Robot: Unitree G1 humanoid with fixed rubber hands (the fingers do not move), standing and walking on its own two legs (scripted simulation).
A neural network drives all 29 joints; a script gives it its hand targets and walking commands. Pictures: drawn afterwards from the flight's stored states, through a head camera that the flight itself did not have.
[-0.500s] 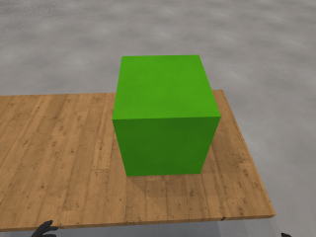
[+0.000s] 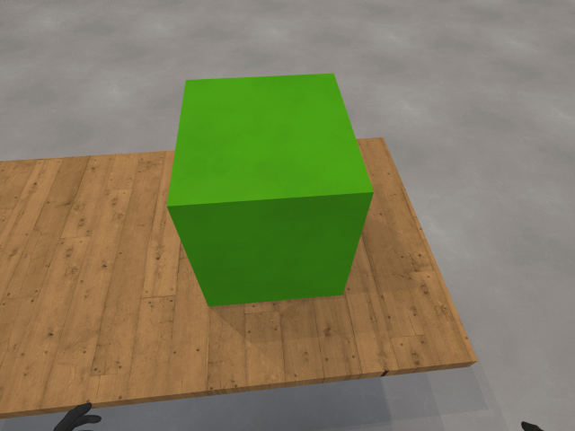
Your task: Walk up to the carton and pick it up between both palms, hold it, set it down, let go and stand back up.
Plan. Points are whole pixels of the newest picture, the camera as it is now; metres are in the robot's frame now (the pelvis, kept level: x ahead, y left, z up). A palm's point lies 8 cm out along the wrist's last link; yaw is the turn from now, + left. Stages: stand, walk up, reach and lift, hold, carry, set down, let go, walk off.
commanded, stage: walk up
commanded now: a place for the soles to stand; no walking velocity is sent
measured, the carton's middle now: (268, 193) +0.50 +0.04 +0.01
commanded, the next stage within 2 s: reach and lift in 0.84 s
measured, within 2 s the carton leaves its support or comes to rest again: neither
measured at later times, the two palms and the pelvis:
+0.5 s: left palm out of the picture +0.12 +0.32 -0.10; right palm out of the picture +0.05 -0.33 -0.08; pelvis +0.00 +0.01 +0.01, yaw -1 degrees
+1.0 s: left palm out of the picture +0.14 +0.32 -0.10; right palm out of the picture +0.12 -0.31 -0.10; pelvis -0.01 +0.01 -0.01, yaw +2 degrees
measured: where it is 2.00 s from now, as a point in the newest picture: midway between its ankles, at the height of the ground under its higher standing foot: outside the picture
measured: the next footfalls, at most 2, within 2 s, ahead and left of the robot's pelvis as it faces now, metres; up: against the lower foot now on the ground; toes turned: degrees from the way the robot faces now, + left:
none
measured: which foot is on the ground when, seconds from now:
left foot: down 0.00-1.00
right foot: down 0.00-1.00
